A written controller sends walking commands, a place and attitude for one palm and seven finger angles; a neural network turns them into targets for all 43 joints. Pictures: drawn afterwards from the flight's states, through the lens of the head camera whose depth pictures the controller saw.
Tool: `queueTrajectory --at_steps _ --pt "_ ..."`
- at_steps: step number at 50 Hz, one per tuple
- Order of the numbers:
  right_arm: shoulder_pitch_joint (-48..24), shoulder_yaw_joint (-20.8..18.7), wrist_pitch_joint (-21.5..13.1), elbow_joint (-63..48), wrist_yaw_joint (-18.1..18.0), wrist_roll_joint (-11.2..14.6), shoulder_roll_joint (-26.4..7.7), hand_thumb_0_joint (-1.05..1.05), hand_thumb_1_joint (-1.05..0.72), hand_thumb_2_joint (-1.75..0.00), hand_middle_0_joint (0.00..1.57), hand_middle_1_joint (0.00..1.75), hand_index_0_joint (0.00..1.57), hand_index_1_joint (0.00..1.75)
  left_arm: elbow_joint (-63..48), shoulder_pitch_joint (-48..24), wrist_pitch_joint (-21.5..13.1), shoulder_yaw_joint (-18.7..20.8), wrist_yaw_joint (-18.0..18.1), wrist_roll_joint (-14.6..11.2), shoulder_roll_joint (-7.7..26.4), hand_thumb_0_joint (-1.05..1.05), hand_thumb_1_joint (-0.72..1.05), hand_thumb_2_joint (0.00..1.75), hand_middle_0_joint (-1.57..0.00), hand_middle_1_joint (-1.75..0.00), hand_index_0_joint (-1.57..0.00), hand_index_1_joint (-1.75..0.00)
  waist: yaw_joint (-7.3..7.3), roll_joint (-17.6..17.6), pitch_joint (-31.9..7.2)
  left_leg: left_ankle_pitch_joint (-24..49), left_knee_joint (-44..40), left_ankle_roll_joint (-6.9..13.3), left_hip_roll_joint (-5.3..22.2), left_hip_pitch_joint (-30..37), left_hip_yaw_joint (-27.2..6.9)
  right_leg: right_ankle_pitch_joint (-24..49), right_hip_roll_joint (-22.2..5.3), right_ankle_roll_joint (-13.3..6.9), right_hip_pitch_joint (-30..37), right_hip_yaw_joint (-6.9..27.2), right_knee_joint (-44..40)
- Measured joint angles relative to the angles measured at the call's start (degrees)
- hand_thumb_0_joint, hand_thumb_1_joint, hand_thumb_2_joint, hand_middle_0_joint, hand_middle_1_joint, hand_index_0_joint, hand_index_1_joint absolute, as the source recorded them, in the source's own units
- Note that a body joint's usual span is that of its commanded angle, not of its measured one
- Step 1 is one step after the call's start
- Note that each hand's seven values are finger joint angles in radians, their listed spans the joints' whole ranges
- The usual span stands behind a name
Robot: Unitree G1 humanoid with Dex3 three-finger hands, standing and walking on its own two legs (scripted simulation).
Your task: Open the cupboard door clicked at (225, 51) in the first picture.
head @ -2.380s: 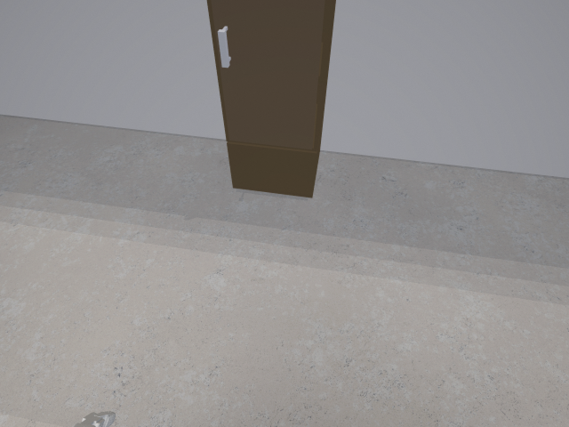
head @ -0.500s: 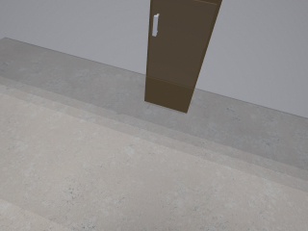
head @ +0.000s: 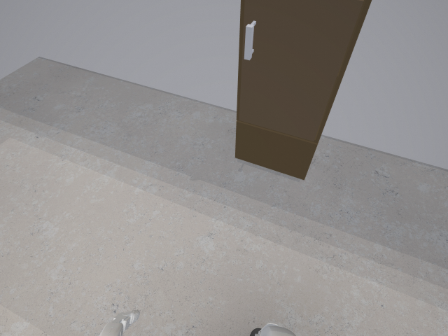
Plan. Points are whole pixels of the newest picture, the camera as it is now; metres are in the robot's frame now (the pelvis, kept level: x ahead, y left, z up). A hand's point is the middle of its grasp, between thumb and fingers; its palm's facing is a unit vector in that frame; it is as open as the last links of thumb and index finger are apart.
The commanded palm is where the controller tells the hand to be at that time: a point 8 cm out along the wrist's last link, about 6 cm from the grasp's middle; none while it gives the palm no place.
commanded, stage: walk to a spot facing it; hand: left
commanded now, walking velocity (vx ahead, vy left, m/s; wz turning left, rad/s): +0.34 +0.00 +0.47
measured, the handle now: (250, 40) +1.07 -0.10 -0.01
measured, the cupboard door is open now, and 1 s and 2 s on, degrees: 0 0 0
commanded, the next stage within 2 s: turn to face it in 0.32 s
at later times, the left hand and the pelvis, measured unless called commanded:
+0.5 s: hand out of the picture +0.08 +0.19 -0.18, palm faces +0.33 -0.93 -0.19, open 7.3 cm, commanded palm none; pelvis +0.20 +0.03 +0.00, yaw +15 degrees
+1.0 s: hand (141, 268) +0.29 +0.19 -0.15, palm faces +0.09 -0.96 -0.26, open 7.4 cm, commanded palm none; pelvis +0.24 +0.00 +0.01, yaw +0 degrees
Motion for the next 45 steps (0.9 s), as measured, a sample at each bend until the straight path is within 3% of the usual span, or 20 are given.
queueTrajectory --at_steps 2,4,7,11,15,20,23,24,26,27,29,32,37,43,45 --pt "-1.20 -0.22 0.94 0.32 0.33 0.43 -0.89 0.00 -0.90 -0.90 0.21 0.30 0.20 0.30 -0.62 -0.53 -1.65 -0.05 0.42 0.00 -0.52 0.00 0.91 0.89 -0.20 -0.30 -0.20 -0.30 0.46 1.08 0.99 -1.13 21.21 0.91 0.49 -8.01 -0.63 -1.96 0.05 -1.36 0.70 -1.94 4.02" --pt "-2.93 -0.82 1.72 -0.03 0.73 0.30 -2.02 0.01 -0.90 -0.90 0.21 0.29 0.20 0.30 -0.68 0.36 -2.01 -0.14 0.84 -0.07 -0.89 0.00 0.91 0.89 -0.20 -0.30 -0.21 -0.30 1.10 1.69 1.00 2.39 37.44 1.55 1.59 -16.13 0.64 -5.53 0.20 -1.62 3.63 -3.65 3.91" --pt "-6.81 -1.58 2.75 -1.88 1.23 -0.17 -3.90 0.01 -0.91 -0.90 0.20 0.29 0.20 0.30 0.64 3.36 -2.18 -0.26 1.72 0.12 -1.25 0.00 0.91 0.89 -0.20 -0.30 -0.21 -0.30 1.53 1.96 0.17 8.61 44.94 1.12 4.16 -26.17 2.85 -6.17 0.53 -1.13 8.59 -5.64 -0.53" --pt "-11.84 -2.32 3.72 -5.43 1.88 -0.46 -5.49 0.01 -0.91 -0.90 0.20 0.29 0.20 0.30 2.38 7.86 -2.19 0.85 2.80 0.00 0.21 -0.02 0.94 0.89 -0.20 -0.30 -0.21 -0.30 1.93 1.70 -1.23 13.51 41.36 -0.72 6.84 -35.36 4.18 -6.57 0.99 -1.23 14.14 -8.33 -6.13" --pt "-16.75 -2.38 4.30 -8.32 2.83 -0.44 -6.34 0.00 -0.91 -0.90 0.20 0.29 0.19 0.30 4.30 11.67 -1.68 0.38 2.64 0.08 1.46 -0.01 0.94 0.89 -0.20 -0.30 -0.20 -0.30 2.76 1.07 -1.08 17.18 31.60 -1.92 8.36 -38.70 5.96 -7.75 1.07 -0.51 19.18 -10.80 -9.78" --pt "-22.10 -1.44 4.69 -11.01 3.81 -0.40 -6.72 0.00 -0.91 -0.90 0.20 0.29 0.19 0.30 5.09 14.92 -0.62 -0.20 2.36 0.10 2.09 0.00 0.92 0.89 -0.20 -0.30 -0.20 -0.30 5.13 -0.15 1.26 17.56 17.38 -1.31 7.46 -35.56 8.93 -11.70 -0.24 1.56 23.96 -13.68 -9.31" --pt "-23.89 -0.75 4.07 -12.80 3.76 -0.58 -6.72 0.00 -0.91 -0.90 0.20 0.29 0.19 0.30 5.22 16.88 0.20 -0.26 2.20 0.00 2.52 0.00 0.91 0.89 -0.20 -0.30 -0.20 -0.30 6.31 -1.63 2.30 17.96 10.06 0.11 4.81 -30.13 10.86 -16.71 -3.37 3.34 24.19 -14.49 -2.48" --pt "-23.93 -0.40 3.44 -13.65 3.63 -0.80 -7.32 0.00 -0.91 -0.90 0.20 0.29 0.19 0.30 5.16 18.06 0.55 -0.35 2.14 -0.29 2.15 0.00 0.91 0.89 -0.20 -0.30 -0.20 -0.30 6.76 -0.57 1.86 22.62 7.14 1.49 5.11 -27.60 10.40 -18.17 -3.91 3.60 22.09 -13.86 3.70" --pt "-24.83 0.01 2.33 -13.97 2.58 -0.36 -6.84 0.00 -0.91 -0.90 0.20 0.29 0.20 0.30 5.44 17.54 1.76 -0.57 2.34 -0.81 2.51 0.00 0.91 0.89 -0.20 -0.30 -0.20 -0.30 7.07 -1.14 2.65 18.52 10.69 3.55 4.38 -27.74 10.58 -23.75 -4.27 3.36 14.87 -6.90 21.07" --pt "-25.05 0.50 2.08 -13.77 2.11 -0.11 -6.27 0.00 -0.91 -0.90 0.20 0.29 0.20 0.30 5.55 16.88 2.21 -0.57 2.69 -0.97 2.77 0.00 0.91 0.89 -0.20 -0.30 -0.20 -0.30 7.59 -1.75 3.01 16.51 11.42 3.82 4.14 -27.10 11.06 -24.52 -3.67 3.16 11.44 -3.41 27.75" --pt "-24.99 1.25 1.97 -12.92 1.32 0.11 -4.88 0.00 -0.91 -0.90 0.20 0.29 0.20 0.30 5.92 15.53 2.83 -0.51 3.11 -0.92 2.82 0.00 0.91 0.89 -0.20 -0.30 -0.20 -0.30 8.04 -2.39 2.86 15.26 9.74 3.48 3.89 -24.75 11.95 -22.65 -2.85 3.20 6.20 0.36 34.04" --pt "-24.04 2.03 2.19 -11.35 0.73 0.13 -2.82 0.00 -0.91 -0.90 0.20 0.29 0.20 0.30 5.61 13.79 3.69 -0.47 2.93 -0.71 2.07 0.00 0.91 0.89 -0.20 -0.30 -0.20 -0.30 7.79 -2.32 1.85 16.82 4.86 2.80 3.57 -21.12 12.93 -18.54 -2.70 3.26 2.08 2.23 31.31" --pt "-22.08 0.98 3.33 -10.20 0.32 0.53 -0.85 -0.01 -0.92 -0.90 0.21 0.29 0.20 0.30 3.52 12.74 5.32 0.26 2.16 -0.40 -0.09 0.00 0.91 0.89 -0.20 -0.30 -0.20 -0.30 7.03 -0.79 -0.15 17.36 0.95 2.50 4.66 -17.99 15.46 -15.75 -1.91 3.25 -0.28 2.12 24.33" --pt "-20.87 -0.69 4.49 -9.85 0.44 -0.30 -2.71 -0.02 -0.92 -0.90 0.21 0.30 0.20 0.30 1.03 11.41 5.88 1.21 1.37 -0.15 -1.31 0.00 0.91 0.89 -0.20 -0.30 -0.20 -0.30 5.40 0.98 -0.42 15.24 3.20 0.73 7.49 -17.73 19.24 -14.49 -0.61 3.06 4.32 0.18 12.59" --pt "-19.91 -1.25 4.95 -9.73 0.52 -0.25 -3.65 -0.01 -0.92 -0.90 0.21 0.30 0.20 0.30 -0.03 11.25 5.30 1.32 1.23 -0.07 -1.03 0.00 0.91 0.89 -0.20 -0.30 -0.20 -0.30 5.18 1.31 -0.50 13.29 6.64 -0.33 8.96 -18.74 20.44 -10.70 0.04 2.68 7.73 -0.16 5.78"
